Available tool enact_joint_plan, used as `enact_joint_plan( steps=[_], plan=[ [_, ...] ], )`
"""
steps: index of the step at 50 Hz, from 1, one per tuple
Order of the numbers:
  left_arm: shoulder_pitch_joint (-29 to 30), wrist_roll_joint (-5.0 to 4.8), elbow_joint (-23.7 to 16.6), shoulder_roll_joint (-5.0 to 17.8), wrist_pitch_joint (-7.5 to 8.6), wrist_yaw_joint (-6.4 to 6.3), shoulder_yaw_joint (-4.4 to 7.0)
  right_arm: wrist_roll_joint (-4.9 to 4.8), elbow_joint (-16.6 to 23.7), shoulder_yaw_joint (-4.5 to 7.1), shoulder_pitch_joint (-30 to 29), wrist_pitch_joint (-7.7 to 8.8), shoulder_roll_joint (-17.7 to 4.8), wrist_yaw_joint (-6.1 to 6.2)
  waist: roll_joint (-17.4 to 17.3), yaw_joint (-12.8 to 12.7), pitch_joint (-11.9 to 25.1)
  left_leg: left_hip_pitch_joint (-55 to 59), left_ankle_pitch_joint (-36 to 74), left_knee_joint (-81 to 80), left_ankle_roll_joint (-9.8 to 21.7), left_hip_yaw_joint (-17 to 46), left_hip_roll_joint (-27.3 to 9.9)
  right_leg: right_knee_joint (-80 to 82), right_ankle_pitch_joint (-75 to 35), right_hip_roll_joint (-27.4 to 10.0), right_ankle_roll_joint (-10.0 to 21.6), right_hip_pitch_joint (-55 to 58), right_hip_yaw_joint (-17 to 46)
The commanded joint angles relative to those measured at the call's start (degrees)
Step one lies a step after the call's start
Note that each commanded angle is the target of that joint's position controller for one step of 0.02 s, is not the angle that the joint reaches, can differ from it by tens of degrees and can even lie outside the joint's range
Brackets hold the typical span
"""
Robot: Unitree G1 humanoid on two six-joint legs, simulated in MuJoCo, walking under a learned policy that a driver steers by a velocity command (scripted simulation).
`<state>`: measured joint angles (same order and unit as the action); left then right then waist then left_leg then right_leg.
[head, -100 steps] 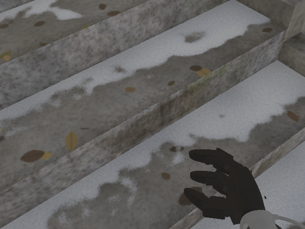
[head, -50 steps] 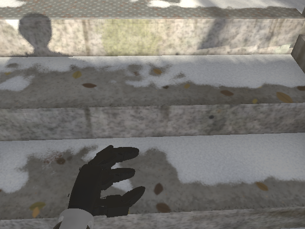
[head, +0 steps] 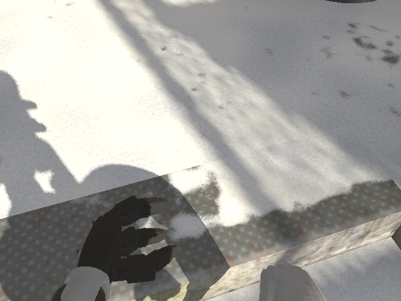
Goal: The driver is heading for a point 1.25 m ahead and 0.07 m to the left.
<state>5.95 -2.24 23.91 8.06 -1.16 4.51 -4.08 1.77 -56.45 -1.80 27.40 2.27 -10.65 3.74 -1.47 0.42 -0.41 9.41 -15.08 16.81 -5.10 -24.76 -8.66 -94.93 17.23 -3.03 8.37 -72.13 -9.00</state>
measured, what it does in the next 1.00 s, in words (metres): climbs, turning left: right foot 0.17 m higher, then left foot 0.17 m higher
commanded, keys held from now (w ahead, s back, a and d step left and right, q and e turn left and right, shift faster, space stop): w+e+shift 0.16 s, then w+q+shift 0.84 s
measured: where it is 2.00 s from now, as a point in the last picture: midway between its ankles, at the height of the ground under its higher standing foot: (172, 46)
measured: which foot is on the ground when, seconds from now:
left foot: down 0.00-0.06, up 0.08-0.52, down 0.54-0.92, up 0.94-1.00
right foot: up 0.00-0.02, down 0.04-0.56, up 0.58-0.92, down 0.94-1.00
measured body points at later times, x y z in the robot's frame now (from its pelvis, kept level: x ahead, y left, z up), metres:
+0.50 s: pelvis +0.40 -0.03 +0.20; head +0.41 -0.08 +0.65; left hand +0.37 +0.15 +0.06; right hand +0.68 -0.17 +0.20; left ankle +0.59 +0.01 -0.32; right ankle +0.21 -0.05 -0.53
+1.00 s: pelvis +0.87 -0.08 +0.33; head +0.87 -0.07 +0.78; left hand +1.00 +0.21 +0.27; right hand +1.00 -0.33 +0.21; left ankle +0.65 -0.02 -0.25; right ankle +0.94 -0.22 -0.38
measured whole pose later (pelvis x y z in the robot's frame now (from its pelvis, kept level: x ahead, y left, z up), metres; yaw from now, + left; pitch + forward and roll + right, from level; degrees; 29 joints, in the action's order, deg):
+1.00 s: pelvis +0.87 -0.08 +0.33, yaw +18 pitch +4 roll -3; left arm -7.4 0.1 32.8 13.6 7.5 -1.1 0.6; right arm -1.8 -43.6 2.4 23.6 4.3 -15.2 -0.3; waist -1.7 0.3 4.3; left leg -18.7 -26.3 78.8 6.7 10.0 5.9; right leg -39.2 18.0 -0.4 -1.2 -25.3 0.2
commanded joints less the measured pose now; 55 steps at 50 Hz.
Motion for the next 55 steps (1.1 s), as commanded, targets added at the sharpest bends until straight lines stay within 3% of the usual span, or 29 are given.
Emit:
enact_joint_plan(
  steps=[1,2,3,4,5,8,10,12,16,20,22,24,26,27,28,29,31,32,33,36,39,41,44,46,47,48,49,51,55],
  plan=[
    [-10.4,-0.95,-1.0,15.9,1.85,0.51,6.96,-0.81,8.0,4.83,-3.9,1.76,-25.4,1.98,-8.9,-13.9,13.3,-17.8,117.3,9.2,13.0,3.5,-8.9,10.5,9.6,11.5,1.9,52.7,-10.1],
    [-25.4,-0.19,3.2,19.0,1.98,0.09,9.14,-1.91,11.8,7.02,-10.8,0.48,-29.9,0.74,-13.8,-18.6,17.9,-9.2,113.8,24.9,14.8,7.9,-11.0,26.8,15.1,12.1,4.6,56.9,-3.8],
    [-28.7,-0.42,5.7,23.4,1.49,0.05,11.16,-3.39,14.4,6.36,-10.5,0.91,-22.8,0.53,-8.8,-15.4,16.4,-17.5,77.8,40.5,12.0,13.1,-7.9,45.1,12.0,11.6,7.4,66.0,13.0],
    [-28.4,0.45,8.9,26.2,0.72,-1.27,11.91,-2.25,20.7,3.92,-11.7,3.55,-11.5,-1.57,22.5,-6.6,17.1,-44.0,7.9,66.5,7.2,18.4,11.0,69.2,32.1,0.9,15.9,76.3,51.3],
    [-26.9,1.52,7.1,21.4,2.02,-2.4,10.1,-0.39,23.3,3.45,-15.8,6.76,-10.1,-3.72,15.9,-5.2,24.8,-46.6,6.9,81.9,10.6,36.8,13.0,82.1,46.0,-3.9,11.3,77.7,73.4],
    [-35.2,2.42,16.3,5.5,5.36,-1.12,5.53,1.92,30.8,0.81,-28.5,7.97,0.4,-5.75,-1.5,-0.7,1.3,-61.5,2.6,102.3,14.9,36.7,10.9,76.8,27.9,1.0,2.3,54.6,61.5],
    [-30.0,3.25,18.4,3.3,5.96,-0.99,4.5,0.67,30.0,-2.39,-20.8,6.73,7.2,-6.57,-3.6,5.3,2.6,-68.2,1.6,109.8,16.5,35.0,7.6,70.5,12.3,3.2,0.6,52.7,43.0],
    [-25.3,3.68,18.2,1.7,6.09,-1.45,2.98,-1.36,27.5,-2.6,-16.7,4.91,5.4,-6.73,-7.5,7.8,1.8,-71.7,3.1,107.8,13.9,31.5,5.7,70.4,2.4,1.9,0.7,49.8,33.6],
    [-37.1,3.84,28.0,0.1,4.37,-2.01,1.18,-4.8,31.8,-5.94,-31.6,4.14,12.4,-6.14,2.6,1.1,-7.9,-95.2,2.6,122.6,14.2,32.5,10.0,72.9,2.5,-1.3,-3.9,47.3,24.3],
    [-41.6,2.81,32.8,0.1,4.26,-4.38,0.67,-3.7,37.2,-6.41,-49.7,4.7,9.5,-5.94,5.9,-3.6,-4.9,-79.9,8.7,93.1,10.0,13.3,9.0,91.9,-9.7,-3.9,-2.0,38.9,21.3],
    [-41.0,2.13,34.1,4.1,5.12,-4.62,1.3,-2.6,37.5,-5.69,-47.4,5.01,8.6,-6.47,5.9,-0.9,5.4,-62.0,5.5,77.6,12.2,6.7,9.4,88.8,-49.2,-3.4,-4.4,49.1,10.4],
    [-41.4,1.55,33.2,13.9,6.14,-6.41,4.02,-2.93,36.3,-3.07,-42.3,5.68,2.0,-6.61,14.3,3.3,15.0,-44.4,-2.4,61.5,13.3,6.1,12.7,82.1,-99.3,-6.9,-4.0,64.3,8.5],
    [-34.9,4.65,30.6,19.2,5.31,-8.46,5.58,-5.11,31.4,1.81,-29.9,3.07,-6.8,-7.03,21.7,10.7,17.5,-44.9,-19.9,48.7,14.6,10.9,16.1,63.5,-130.2,-12.4,-3.1,83.1,10.2],
    [-25.5,5.19,25.8,20.6,5.05,-9.06,6.34,-4.46,25.5,3.73,-15.2,2.02,-11.2,-7.92,17.5,16.7,19.4,-31.6,-12.6,39.2,17.8,21.5,14.5,47.0,-127.7,-12.4,-3.8,77.2,9.3],
    [-15.9,6.02,19.1,16.0,6.63,-8.87,5.94,-1.11,17.0,4.41,0.0,1.68,-14.8,-9.25,-3.2,19.1,19.5,-15.2,-10.9,28.9,21.5,42.0,11.7,21.0,-72.3,-3.6,-2.2,55.8,13.4],
    [-17.1,4.69,15.0,4.4,9.67,-4.91,4.02,1.04,15.2,3.79,-2.5,1.26,-11.2,-7.13,-27.9,9.2,21.1,-2.3,-22.3,7.7,33.6,80.7,0.9,-10.3,-7.5,13.0,-7.2,26.1,20.3],
    [-11.6,3.98,7.7,0.7,13.25,0.44,2.57,-0.4,8.8,0.71,2.6,2.54,3.7,-5.62,-7.8,5.2,4.8,-13.3,-29.5,1.3,25.8,79.4,0.1,-26.6,-4.2,8.9,0.0,10.4,23.0],
    [-9.4,5.05,5.5,-3.0,12.45,1.22,0.9,-1.17,7.5,0.06,-0.5,2.84,6.5,-6.25,7.0,-0.2,-2.6,-22.5,-19.5,4.5,22.6,67.7,3.4,-24.9,-2.3,6.7,1.6,8.3,19.2],
    [-10.9,5.59,5.3,-4.8,11.2,1.1,-0.11,-0.65,7.1,-0.37,-3.6,2.88,7.8,-6.64,8.5,-3.5,-4.5,-28.2,-14.9,6.3,21.9,61.5,6.6,-33.7,0.8,6.2,1.6,5.0,17.1],
    [-15.1,4.24,3.7,-1.2,9.32,-0.8,-1.39,-2.61,10.4,1.23,-15.8,2.86,1.1,-6.98,10.8,-12.1,-8.7,-47.4,-8.8,-0.6,18.7,45.3,11.9,-6.8,-0.6,-1.1,-2.7,13.5,13.9],
    [-5.9,5.96,-0.5,2.5,11.42,-5.06,-1.27,-5.1,12.5,3.16,-12.5,5.5,-5.7,-4.74,11.0,-7.4,-3.2,-63.8,0.5,-5.0,18.8,41.9,14.2,26.1,-17.3,-3.2,-9.1,46.5,5.8],
    [-4.4,2.56,-1.0,4.9,11.18,-6.66,0.77,-6.01,12.7,5.15,-6.3,6.38,-10.6,-3.49,5.6,-4.5,3.0,-59.6,6.2,-5.0,18.6,41.2,13.5,42.2,-20.7,-0.1,-12.2,65.9,6.0],
    [-8.0,-2.23,-1.3,14.3,9.51,-7.7,5.8,-3.51,12.4,4.84,-5.7,4.04,-9.8,-3.72,-8.6,-8.7,7.3,-27.1,34.4,10.1,14.5,46.5,14.9,66.7,-14.1,7.2,-12.4,66.0,9.3],
    [-36.2,-2.67,7.5,19.8,8.89,-7.05,9.68,-0.4,17.6,4.96,-13.0,3.89,-9.7,-4.27,-12.8,-17.1,22.6,-26.5,34.5,40.5,13.2,43.8,12.8,60.2,-5.8,-2.4,-8.0,88.2,14.4],
    [-42.8,1.02,11.6,19.9,8.78,-6.44,8.8,2.38,20.4,2.27,-10.4,4.88,2.8,-4.63,12.6,-12.4,23.8,-44.0,-14.9,58.3,13.8,39.7,14.1,53.9,-18.4,-11.0,-5.9,101.7,24.2],
    [-37.5,5.3,8.8,21.7,9.01,-5.41,9.36,-4.76,22.0,1.44,2.0,4.77,3.9,-4.6,37.3,-6.8,27.1,-61.9,-16.0,76.3,11.7,37.8,15.0,71.0,-11.7,-26.7,7.1,107.9,63.6],
    [-33.5,4.22,8.1,13.7,8.56,-5.5,8.87,-5.77,22.1,2.02,-4.6,3.72,-1.1,-4.09,22.6,-9.0,17.7,-69.3,-11.5,83.0,11.0,34.8,9.6,76.3,0.3,-25.2,9.4,101.7,62.4],
    [-29.3,1.92,13.1,7.4,8.74,-5.2,7.86,-3.39,26.6,2.95,-18.5,1.18,-1.7,-3.92,0.4,-7.6,2.4,-70.5,-5.8,82.9,11.4,30.9,5.2,78.0,1.5,-18.4,4.7,83.4,41.8],
    [-23.0,2.94,20.5,2.9,7.99,-3.97,6.19,-6.22,30.9,1.99,-18.2,0.05,1.4,-6.6,4.0,1.4,-5.3,-65.9,-4.2,73.4,10.5,33.0,-0.4,80.2,-9.9,-13.5,-1.8,63.9,19.3]
  ],
)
